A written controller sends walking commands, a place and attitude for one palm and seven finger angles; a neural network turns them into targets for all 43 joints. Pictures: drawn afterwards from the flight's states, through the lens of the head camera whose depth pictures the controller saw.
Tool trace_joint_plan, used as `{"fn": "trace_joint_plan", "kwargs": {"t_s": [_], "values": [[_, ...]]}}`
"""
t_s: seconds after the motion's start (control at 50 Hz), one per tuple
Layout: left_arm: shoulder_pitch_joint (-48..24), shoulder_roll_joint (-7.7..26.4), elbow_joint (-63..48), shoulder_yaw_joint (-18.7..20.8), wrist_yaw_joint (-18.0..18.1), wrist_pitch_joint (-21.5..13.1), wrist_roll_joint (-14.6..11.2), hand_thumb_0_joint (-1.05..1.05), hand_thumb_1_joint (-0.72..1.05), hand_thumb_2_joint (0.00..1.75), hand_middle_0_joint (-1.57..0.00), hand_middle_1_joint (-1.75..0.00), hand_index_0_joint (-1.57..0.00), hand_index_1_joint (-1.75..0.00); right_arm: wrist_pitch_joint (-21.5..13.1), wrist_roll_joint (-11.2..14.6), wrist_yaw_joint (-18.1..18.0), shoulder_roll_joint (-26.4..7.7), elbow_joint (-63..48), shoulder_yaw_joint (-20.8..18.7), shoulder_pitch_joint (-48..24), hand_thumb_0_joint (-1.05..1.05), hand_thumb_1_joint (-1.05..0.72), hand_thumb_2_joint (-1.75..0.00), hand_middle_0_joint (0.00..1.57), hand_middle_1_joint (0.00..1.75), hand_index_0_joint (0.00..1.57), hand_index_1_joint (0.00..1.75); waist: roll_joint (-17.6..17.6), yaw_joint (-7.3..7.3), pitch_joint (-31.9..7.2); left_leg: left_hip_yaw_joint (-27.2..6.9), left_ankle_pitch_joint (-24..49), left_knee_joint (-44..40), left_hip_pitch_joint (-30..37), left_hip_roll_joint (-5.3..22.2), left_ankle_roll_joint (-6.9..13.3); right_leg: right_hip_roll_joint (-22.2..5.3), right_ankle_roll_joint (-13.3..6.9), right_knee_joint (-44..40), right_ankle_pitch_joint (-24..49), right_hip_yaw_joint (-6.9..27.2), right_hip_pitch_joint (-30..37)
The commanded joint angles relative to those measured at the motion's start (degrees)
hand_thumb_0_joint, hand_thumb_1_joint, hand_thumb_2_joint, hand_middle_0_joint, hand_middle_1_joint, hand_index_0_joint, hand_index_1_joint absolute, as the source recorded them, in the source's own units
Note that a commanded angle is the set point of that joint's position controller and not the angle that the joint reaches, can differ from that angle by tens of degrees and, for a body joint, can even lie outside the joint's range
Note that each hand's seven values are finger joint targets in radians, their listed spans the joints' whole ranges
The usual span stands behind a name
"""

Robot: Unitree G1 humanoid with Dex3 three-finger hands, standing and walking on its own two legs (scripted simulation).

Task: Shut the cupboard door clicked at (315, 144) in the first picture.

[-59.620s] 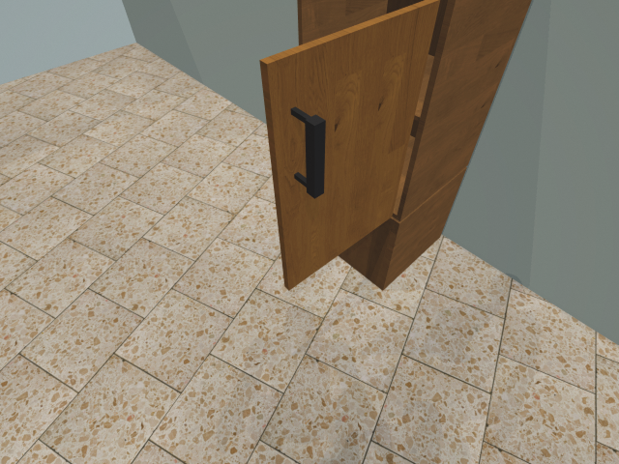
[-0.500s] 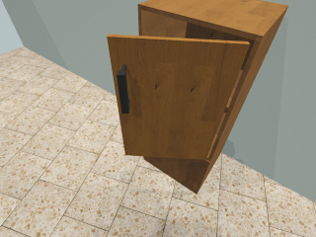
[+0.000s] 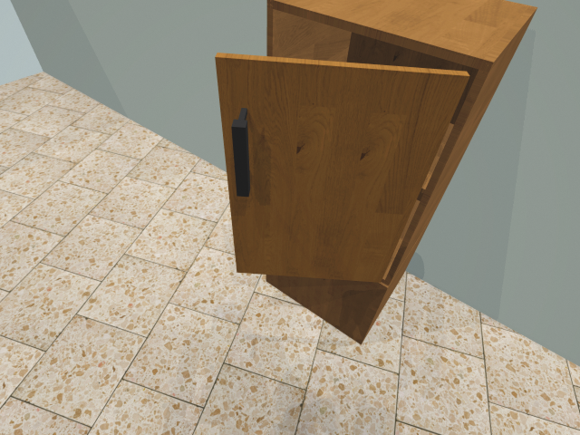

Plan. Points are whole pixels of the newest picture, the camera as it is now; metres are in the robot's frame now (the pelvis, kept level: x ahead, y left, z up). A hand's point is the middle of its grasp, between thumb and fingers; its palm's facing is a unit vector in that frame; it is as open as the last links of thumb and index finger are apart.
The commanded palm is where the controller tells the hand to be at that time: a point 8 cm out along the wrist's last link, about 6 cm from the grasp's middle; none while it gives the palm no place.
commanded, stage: shuffle to correct the standing spot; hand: left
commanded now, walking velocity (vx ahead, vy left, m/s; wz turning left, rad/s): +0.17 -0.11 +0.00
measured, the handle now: (243, 153) +0.56 +0.13 +0.09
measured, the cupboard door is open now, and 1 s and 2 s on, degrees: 33 33 33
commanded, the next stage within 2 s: come to a stop and stand still in 0.78 s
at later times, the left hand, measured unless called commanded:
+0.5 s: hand out of the picture +0.03 +0.14 -0.18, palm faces -0.01 -0.99 -0.10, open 7.4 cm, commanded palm none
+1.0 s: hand out of the picture +0.14 +0.08 -0.18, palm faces +0.00 -0.99 -0.17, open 7.2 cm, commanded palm none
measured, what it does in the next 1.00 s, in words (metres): walks ahead: right foot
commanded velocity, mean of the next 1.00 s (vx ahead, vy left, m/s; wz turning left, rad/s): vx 0.13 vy -0.06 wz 0.00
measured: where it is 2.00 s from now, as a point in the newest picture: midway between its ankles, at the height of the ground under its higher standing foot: outside the picture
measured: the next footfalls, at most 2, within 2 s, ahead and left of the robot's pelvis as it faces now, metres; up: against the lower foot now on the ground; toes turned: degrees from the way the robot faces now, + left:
right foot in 0.76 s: +0.14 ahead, -0.21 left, +0.00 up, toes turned -10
left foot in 1.04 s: +0.18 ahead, -0.01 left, +0.01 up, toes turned +0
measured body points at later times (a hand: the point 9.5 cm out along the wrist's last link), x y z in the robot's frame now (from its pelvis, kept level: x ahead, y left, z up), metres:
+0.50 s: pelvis +0.03 -0.02 +0.00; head +0.02 +0.00 +0.45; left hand +0.03 +0.19 -0.17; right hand -0.01 -0.23 -0.15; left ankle +0.05 +0.06 -0.74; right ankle +0.03 -0.15 -0.68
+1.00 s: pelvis +0.12 -0.08 +0.00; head +0.14 -0.07 +0.45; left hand +0.15 +0.14 -0.16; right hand +0.13 -0.32 -0.15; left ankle +0.17 +0.01 -0.72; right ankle +0.10 -0.20 -0.74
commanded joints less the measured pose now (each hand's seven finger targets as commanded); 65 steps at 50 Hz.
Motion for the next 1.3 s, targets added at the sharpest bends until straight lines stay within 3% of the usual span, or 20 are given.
{"fn": "trace_joint_plan", "kwargs": {"t_s": [0.0,0.08,0.16,0.2,0.3,0.34,0.36,0.42,0.48,0.62,0.68,0.7,0.74,0.76,0.84,0.96,1.02,1.08,1.2,1.28], "values": [[6.0,2.3,-0.9,1.2,-0.4,0.1,0.2,0.0,0.9,0.9,-0.2,-0.3,-0.2,-0.3,-0.9,-0.2,-1.4,-10.1,-3.2,-2.7,-0.4,0.0,-0.9,-0.9,0.2,0.3,0.2,0.3,5.0,0.84,5.2,-15.2,-29.8,-16.0,-5.0,13.2,0.5,0.7,-1.5,0.4,-3.0,-2.4,-2.0],[8.3,1.7,-0.3,1.7,-0.7,-0.1,0.1,0.0,0.9,0.9,-0.2,-0.3,-0.2,-0.3,-1.1,-0.2,-1.7,-8.9,-2.5,-3.0,0.7,0.0,-0.9,-0.9,0.2,0.3,0.2,0.3,3.9,1.11,3.9,-12.0,-27.4,-12.6,-5.1,11.8,-0.1,0.1,-2.5,-3.0,-3.4,-1.3,0.1],[9.2,4.7,0.2,2.7,0.1,-0.9,-0.4,0.0,0.9,0.9,-0.2,-0.3,-0.2,-0.3,-1.3,0.0,-1.2,-2.9,-2.9,-1.7,1.1,0.0,-0.9,-0.9,0.2,0.3,0.2,0.3,-10.3,1.15,7.1,-0.8,-15.9,7.2,-9.7,2.8,-2.6,-9.3,-7.8,-16.1,-18.9,15.4,-2.2],[7.0,4.9,-0.2,3.1,0.5,-1.4,-0.7,0.0,0.9,0.9,-0.2,-0.3,-0.2,-0.3,-1.7,0.1,-1.1,-1.9,-2.5,-1.9,1.8,0.0,-0.9,-0.9,0.2,0.3,0.2,0.3,-9.8,-0.18,6.8,0.4,-12.5,17.5,-7.3,2.9,-2.6,-13.1,-11.0,-18.5,-19.0,18.8,-6.0],[2.2,2.1,-1.3,2.7,0.2,-1.1,-0.5,0.0,0.9,0.9,-0.2,-0.3,-0.2,-0.3,-2.7,0.0,-1.2,-0.5,0.3,-1.5,11.1,0.0,-0.9,-0.9,0.2,0.3,0.2,0.3,0.6,-3.78,7.6,-1.3,-13.2,0.1,9.2,4.7,-2.8,-4.9,-7.0,-5.0,-15.4,6.6,-18.6],[0.7,-1.4,-3.7,2.3,-0.5,-1.1,-0.4,0.0,0.9,0.9,-0.2,-0.3,-0.2,-0.3,-3.2,-1.0,-2.3,-7.9,1.0,-3.4,17.5,0.0,-0.9,-0.9,0.2,0.3,0.2,0.3,17.9,-5.33,10.9,-28.4,-31.5,-19.3,9.2,23.5,4.6,2.2,-2.3,17.9,-10.6,-4.4,-28.1],[-1.7,0.7,-4.7,2.8,-0.7,-0.8,0.4,0.0,0.9,0.9,-0.2,-0.3,-0.2,-0.3,-3.3,-0.9,-2.3,-8.9,0.8,-3.9,16.6,0.0,-0.9,-0.9,0.2,0.3,0.2,0.3,14.6,-4.6,12.2,-31.8,-32.6,-22.1,4.3,26.6,7.1,-1.3,-2.6,25.9,-8.9,-0.1,-27.2],[0.2,-0.6,-2.9,3.2,-1.4,-1.0,0.3,0.0,0.9,0.9,-0.2,-0.3,-0.2,-0.3,-4.4,-0.5,-2.3,-4.9,-0.9,-2.6,10.5,0.0,-0.9,-0.9,0.2,0.3,0.2,0.3,4.5,-0.95,9.3,-20.7,-21.9,-20.9,-0.3,22.2,5.9,-4.0,-1.5,31.7,0.3,1.7,-23.8],[-0.2,-2.3,-2.9,3.2,-1.7,-0.7,-0.1,0.0,0.9,0.9,-0.2,-0.3,-0.2,-0.3,-5.0,-0.5,-2.3,-4.2,-1.0,-2.6,9.7,0.0,-0.9,-0.9,0.2,0.3,0.2,0.3,4.0,-0.01,5.7,-12.1,-11.3,-19.4,1.4,18.7,5.1,-4.3,-0.4,28.3,4.6,-0.4,-20.8],[-8.2,-2.1,-5.8,3.2,-2.0,-1.0,-0.5,0.0,0.9,0.9,-0.2,-0.3,-0.2,-0.3,-3.8,-1.3,-1.9,-5.2,0.7,-3.7,12.2,0.0,-0.9,-0.9,0.2,0.3,0.2,0.3,8.2,-2.8,4.6,-8.5,-8.4,-15.8,4.7,18.6,5.3,-3.1,0.0,8.2,1.9,-5.2,-13.8],[-3.9,-0.7,-4.3,3.7,-1.9,-1.6,-0.4,0.0,0.9,0.9,-0.2,-0.3,-0.2,-0.3,-3.3,-1.1,-1.7,-5.1,0.8,-3.8,11.2,0.0,-0.9,-0.9,0.2,0.3,0.2,0.3,4.9,-0.34,0.9,-6.2,-6.4,-7.8,1.7,16.4,2.7,-0.9,-0.3,-2.7,6.3,-7.1,-0.7],[0.2,0.7,-2.6,4.1,-1.5,-2.1,-0.4,0.0,0.9,0.9,-0.2,-0.3,-0.2,-0.3,-3.2,-0.9,-1.5,-4.1,1.0,-3.6,11.0,0.0,-0.9,-0.9,0.2,0.3,0.2,0.3,0.9,1.34,-1.1,-3.0,-8.6,-1.5,-2.0,13.2,0.5,-1.4,-1.0,-5.6,6.9,-5.7,7.0],[7.9,8.9,-0.4,5.2,-0.2,-2.7,-0.5,0.0,0.9,0.9,-0.2,-0.3,-0.2,-0.3,-2.7,-0.2,-0.8,0.6,-1.7,-1.9,8.2,0.0,-0.9,-0.9,0.2,0.3,0.2,0.3,-19.4,4.42,-2.3,5.4,-25.7,22.5,-21.8,3.7,-3.5,-19.6,-9.2,-14.9,-2.1,18.4,18.2],[8.5,8.4,-0.4,5.2,0.3,-2.5,-0.8,0.0,0.9,0.9,-0.2,-0.3,-0.2,-0.3,-2.2,-0.5,-0.6,-1.0,-3.0,-2.4,4.4,0.0,-0.9,-0.9,0.2,0.3,0.2,0.3,-12.0,5.28,0.7,0.9,-25.0,31.6,-23.2,5.3,-3.0,-21.8,-12.3,-17.6,-5.7,20.2,12.9],[-2.5,2.7,-2.5,4.1,0.8,-3.4,-0.5,0.0,0.9,0.9,-0.2,-0.3,-0.2,-0.3,-1.8,-0.9,0.2,-0.3,-1.7,-2.8,5.8,0.0,-0.9,-0.9,0.2,0.3,0.2,0.3,-6.2,-0.58,3.8,-0.6,-12.0,35.0,-17.1,8.6,-3.8,-14.7,-10.8,-16.5,0.9,7.5,1.2],[-3.4,2.4,-2.2,2.9,1.1,-3.3,-0.4,0.0,0.9,0.9,-0.2,-0.3,-0.2,-0.3,-2.4,0.2,-0.8,3.2,-0.9,-0.7,6.5,0.0,-0.9,-0.9,0.2,0.3,0.2,0.3,-3.7,-1.27,1.6,1.9,-1.9,6.1,0.8,5.2,-6.1,-11.0,-8.5,-7.6,27.9,0.4,-1.5],[-1.1,0.6,-2.1,2.2,1.2,-2.0,-1.3,0.0,0.9,0.9,-0.2,-0.3,-0.2,-0.3,-3.0,0.3,-1.5,-3.3,-1.0,-1.5,6.9,0.0,-0.9,-0.9,0.2,0.3,0.2,0.3,6.4,-0.26,-1.7,-5.1,29.8,-1.4,10.6,12.6,-3.3,-5.3,-1.8,-1.1,16.9,-2.0,-3.3],[0.6,0.3,-1.7,2.1,2.0,-0.4,-0.8,0.0,0.9,0.9,-0.2,-0.3,-0.2,-0.3,-2.0,0.5,-2.2,-5.5,-2.3,-2.1,1.9,0.0,-0.9,-0.9,0.2,0.3,0.2,0.3,13.0,0.66,1.5,-8.6,42.8,-2.8,7.2,16.8,1.7,-3.0,0.5,1.7,4.3,-3.9,-1.7],[0.8,0.7,-2.9,2.9,1.8,0.9,-1.1,0.0,0.9,0.9,-0.2,-0.3,-0.2,-0.3,-0.7,0.0,-2.8,-8.1,-5.2,-3.7,-2.5,0.0,-0.9,-0.9,0.2,0.3,0.2,0.3,9.2,0.04,-4.7,-10.4,43.8,-3.1,12.3,20.7,8.1,-1.1,0.3,17.5,-10.0,-1.2,-6.9],[1.2,-0.5,-4.0,3.1,1.6,0.8,-0.8,0.0,0.9,0.9,-0.2,-0.3,-0.2,-0.3,-0.2,-0.3,-2.3,-8.3,-6.5,-4.3,-4.9,0.0,-0.9,-0.9,0.2,0.3,0.2,0.3,6.9,0.39,-7.5,-8.4,33.7,-2.6,9.9,19.9,7.4,-0.9,0.3,16.2,-7.8,-1.0,-5.1]]}}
